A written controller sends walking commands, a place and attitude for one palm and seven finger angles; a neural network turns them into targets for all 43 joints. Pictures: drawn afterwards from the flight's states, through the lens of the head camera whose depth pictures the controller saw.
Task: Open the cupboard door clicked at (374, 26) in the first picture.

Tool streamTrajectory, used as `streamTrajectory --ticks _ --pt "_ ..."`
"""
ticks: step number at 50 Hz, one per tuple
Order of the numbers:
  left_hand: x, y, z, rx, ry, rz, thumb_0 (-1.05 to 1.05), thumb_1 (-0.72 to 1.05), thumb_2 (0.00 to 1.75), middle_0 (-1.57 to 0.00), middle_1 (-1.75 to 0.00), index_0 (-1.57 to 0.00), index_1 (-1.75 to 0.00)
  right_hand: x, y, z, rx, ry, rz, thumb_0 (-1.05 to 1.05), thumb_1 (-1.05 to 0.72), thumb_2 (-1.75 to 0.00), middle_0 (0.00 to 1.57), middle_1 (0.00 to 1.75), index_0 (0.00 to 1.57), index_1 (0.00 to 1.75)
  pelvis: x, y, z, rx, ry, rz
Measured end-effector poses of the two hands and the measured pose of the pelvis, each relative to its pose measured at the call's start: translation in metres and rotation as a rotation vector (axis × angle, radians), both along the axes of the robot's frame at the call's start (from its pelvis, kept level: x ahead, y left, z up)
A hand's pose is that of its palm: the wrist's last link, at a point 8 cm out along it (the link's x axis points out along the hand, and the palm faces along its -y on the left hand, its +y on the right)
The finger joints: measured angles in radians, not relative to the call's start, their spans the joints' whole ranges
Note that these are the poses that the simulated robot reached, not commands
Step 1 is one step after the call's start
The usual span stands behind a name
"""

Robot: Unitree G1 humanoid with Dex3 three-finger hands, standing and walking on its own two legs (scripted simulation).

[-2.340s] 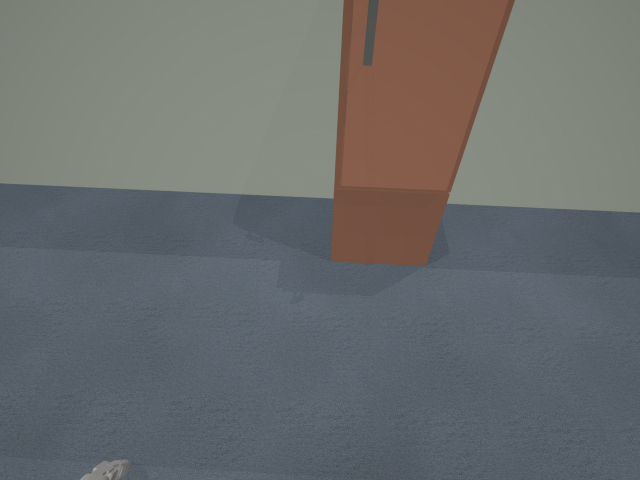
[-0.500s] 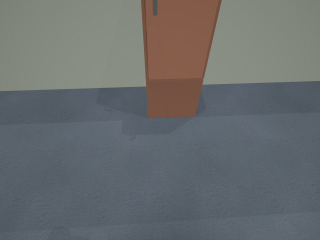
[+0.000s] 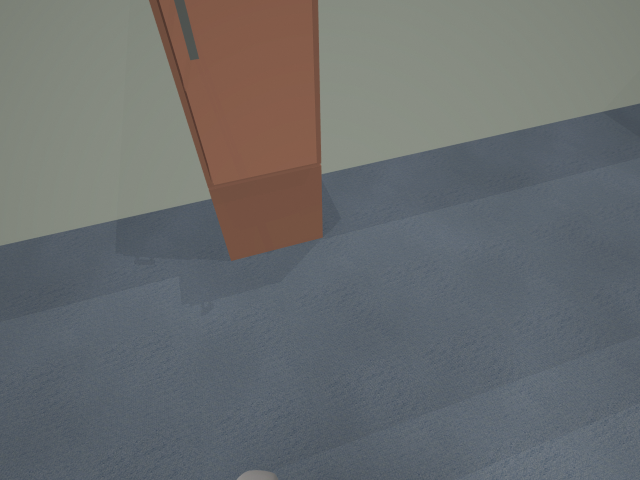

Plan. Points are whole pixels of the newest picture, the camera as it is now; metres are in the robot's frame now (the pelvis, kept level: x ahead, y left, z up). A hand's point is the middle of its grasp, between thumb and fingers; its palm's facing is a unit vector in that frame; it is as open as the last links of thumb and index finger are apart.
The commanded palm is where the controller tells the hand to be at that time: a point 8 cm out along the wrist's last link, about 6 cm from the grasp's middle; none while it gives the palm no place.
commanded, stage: walk to a spot facing it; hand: left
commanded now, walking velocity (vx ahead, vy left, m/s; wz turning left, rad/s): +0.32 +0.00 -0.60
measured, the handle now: (184, 21) +0.97 +0.41 +0.14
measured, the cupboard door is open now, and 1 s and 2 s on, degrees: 0 0 0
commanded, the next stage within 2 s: none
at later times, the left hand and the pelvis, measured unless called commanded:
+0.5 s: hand (157, 413) +0.23 +0.30 -0.18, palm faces -0.23 -0.96 -0.17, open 7.4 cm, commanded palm none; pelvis +0.11 +0.11 +0.00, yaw -19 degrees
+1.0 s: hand (249, 322) +0.41 +0.19 -0.19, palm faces -0.55 -0.81 -0.20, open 7.4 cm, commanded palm none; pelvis +0.25 +0.08 -0.02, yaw -38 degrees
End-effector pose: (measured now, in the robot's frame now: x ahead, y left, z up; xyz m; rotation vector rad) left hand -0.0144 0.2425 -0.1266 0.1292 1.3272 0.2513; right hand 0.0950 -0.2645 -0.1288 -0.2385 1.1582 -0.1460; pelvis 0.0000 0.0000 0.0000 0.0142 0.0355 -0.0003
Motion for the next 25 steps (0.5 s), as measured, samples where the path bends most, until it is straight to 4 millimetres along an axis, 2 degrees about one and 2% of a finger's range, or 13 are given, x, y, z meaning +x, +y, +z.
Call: streamTrajectory --ticks 4,8,11,13,16,19,22,25 --pt "0.014 0.018 -0.004 -0.013 0.002 -0.034 0.0 0.9 0.9 -0.2 -0.3 -0.2 -0.3 0.009 0.015 0.008 -0.01 -0.035 -0.027 0.01 -0.91 -0.9 0.2 0.29 0.2 0.3 0.01 0.017 0.0 -0.015 0.001 -0.041" --pt "0.033 0.042 -0.014 -0.031 0.006 -0.065 0.0 0.9 0.9 -0.2 -0.3 -0.2 -0.3 0.024 0.041 0.016 -0.019 -0.079 -0.05 0.01 -0.91 -0.9 0.2 0.29 0.2 0.3 0.024 0.04 -0.002 -0.032 -0.002 -0.085" --pt "0.055 0.066 -0.028 -0.047 0.008 -0.097 0.0 0.9 0.9 -0.2 -0.3 -0.2 -0.3 0.033 0.063 0.02 -0.037 -0.129 -0.076 0.01 -0.91 -0.9 0.2 0.29 0.2 0.3 0.038 0.061 -0.009 -0.05 -0.007 -0.119" --pt "0.076 0.081 -0.035 -0.055 0.013 -0.131 0.0 0.9 0.9 -0.2 -0.3 -0.2 -0.3 0.031 0.076 0.022 -0.048 -0.153 -0.112 0.01 -0.91 -0.9 0.2 0.29 0.2 0.3 0.046 0.073 -0.012 -0.051 -0.02 -0.157" --pt "0.118 0.097 -0.031 -0.064 -0.003 -0.208 0.01 0.91 0.9 -0.2 -0.3 -0.2 -0.3 0.015 0.094 0.029 -0.052 -0.139 -0.189 0.01 -0.91 -0.9 0.2 0.3 0.2 0.3 0.062 0.087 -0.004 -0.074 -0.037 -0.214" --pt "0.168 0.109 -0.026 -0.069 -0.05 -0.271 0.01 0.91 0.9 -0.2 -0.3 -0.2 -0.3 -0.01 0.111 0.031 -0.058 -0.073 -0.263 0.01 -0.91 -0.9 0.2 0.3 0.2 0.3 0.079 0.097 0.002 -0.092 -0.044 -0.253" --pt "0.213 0.112 -0.024 -0.07 -0.087 -0.319 0.01 0.91 0.9 -0.2 -0.3 -0.2 -0.3 -0.038 0.131 0.028 -0.056 0.018 -0.345 0.01 -0.91 -0.9 0.2 0.3 0.2 0.3 0.096 0.105 0.004 -0.102 -0.046 -0.293" --pt "0.25 0.108 -0.026 -0.076 -0.093 -0.366 0.0 0.91 0.9 -0.2 -0.3 -0.19 -0.3 -0.066 0.153 0.022 -0.041 0.118 -0.433 0.01 -0.91 -0.9 0.2 0.29 0.2 0.3 0.114 0.111 0.003 -0.106 -0.045 -0.335"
